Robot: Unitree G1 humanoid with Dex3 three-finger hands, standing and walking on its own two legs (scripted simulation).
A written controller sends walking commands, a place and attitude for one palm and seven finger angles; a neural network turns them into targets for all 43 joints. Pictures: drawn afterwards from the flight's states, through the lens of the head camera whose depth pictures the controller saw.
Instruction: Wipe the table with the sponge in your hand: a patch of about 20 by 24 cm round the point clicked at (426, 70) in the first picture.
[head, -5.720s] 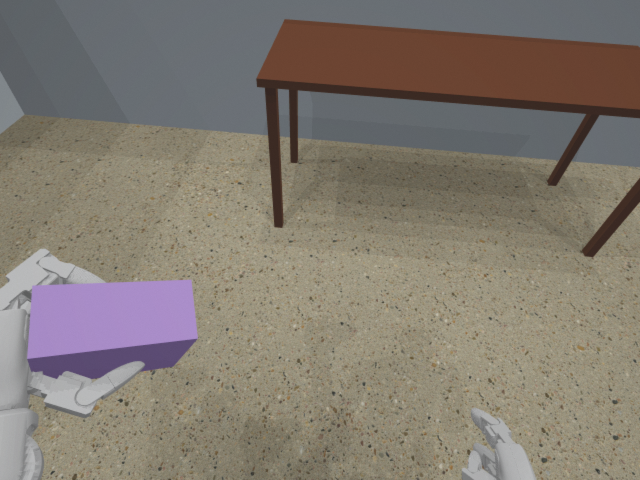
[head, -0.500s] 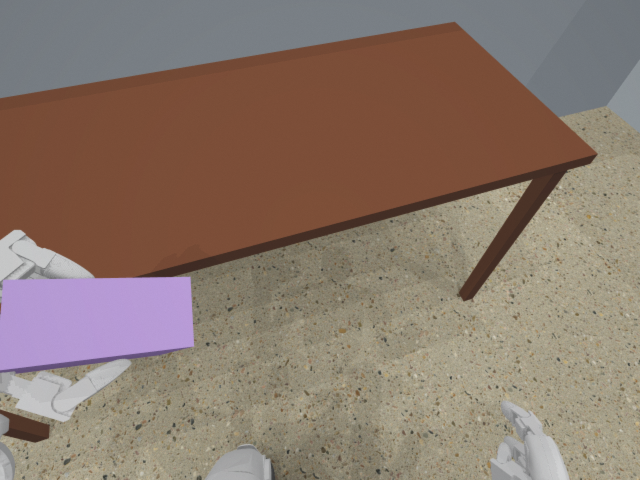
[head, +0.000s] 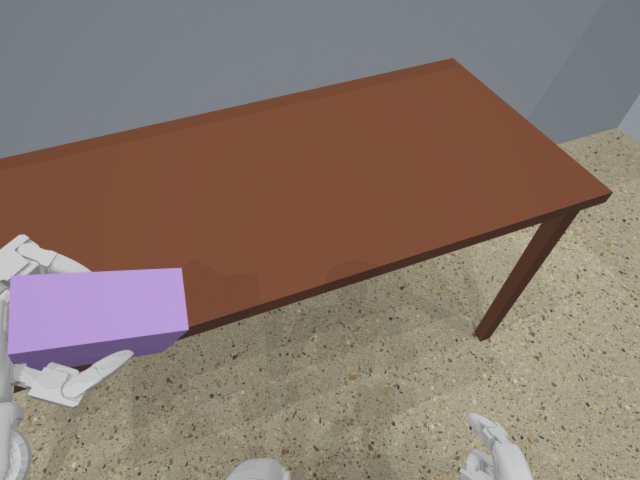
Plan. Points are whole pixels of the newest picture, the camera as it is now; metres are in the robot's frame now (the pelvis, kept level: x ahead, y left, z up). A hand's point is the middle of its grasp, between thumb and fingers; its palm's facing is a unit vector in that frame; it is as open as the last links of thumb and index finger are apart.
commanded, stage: come to a stop and stand still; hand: left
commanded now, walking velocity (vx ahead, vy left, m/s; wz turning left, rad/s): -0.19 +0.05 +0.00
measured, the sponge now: (126, 318) +0.24 +0.20 +0.15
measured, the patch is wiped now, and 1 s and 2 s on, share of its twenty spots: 0.00 0.00 0.00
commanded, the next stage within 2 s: look again from close up in 1.88 s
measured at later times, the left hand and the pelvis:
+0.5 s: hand (73, 336) +0.21 +0.22 +0.17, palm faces +0.34 -0.83 -0.45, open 10.2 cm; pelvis -0.01 +0.00 +0.00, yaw -1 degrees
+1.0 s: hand (57, 413) +0.15 +0.22 +0.16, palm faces +0.37 -0.84 -0.39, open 10.2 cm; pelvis -0.07 -0.02 +0.00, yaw -2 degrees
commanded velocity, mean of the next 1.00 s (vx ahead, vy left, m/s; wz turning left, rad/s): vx -0.04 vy -0.02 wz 0.00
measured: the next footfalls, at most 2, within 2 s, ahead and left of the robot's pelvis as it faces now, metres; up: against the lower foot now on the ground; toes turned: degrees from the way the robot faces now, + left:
left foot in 0.18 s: +0.10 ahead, +0.14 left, +0.00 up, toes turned +5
right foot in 0.46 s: +0.03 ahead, -0.09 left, +0.00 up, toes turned -4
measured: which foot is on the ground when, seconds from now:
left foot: up 0.00-0.16, down 0.18-0.50, up 0.52-0.72, down 0.74-1.00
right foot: down 0.00-0.20, up 0.22-0.44, down 0.46-1.00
